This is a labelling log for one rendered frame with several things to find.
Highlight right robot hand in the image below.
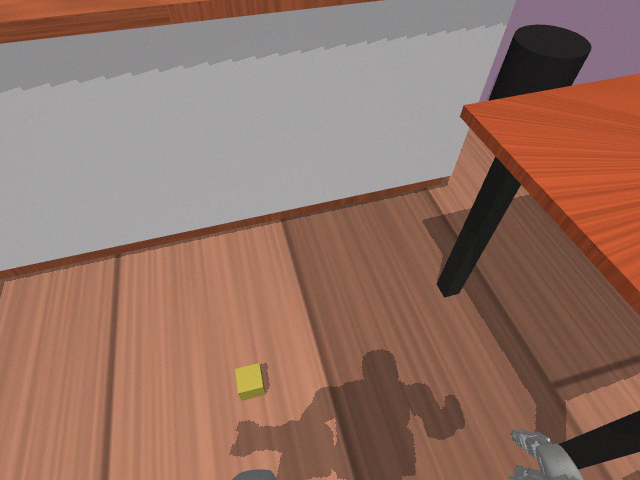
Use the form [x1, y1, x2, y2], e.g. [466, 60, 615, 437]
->
[509, 430, 584, 480]

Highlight table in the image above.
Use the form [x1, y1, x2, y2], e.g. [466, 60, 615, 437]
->
[437, 74, 640, 469]

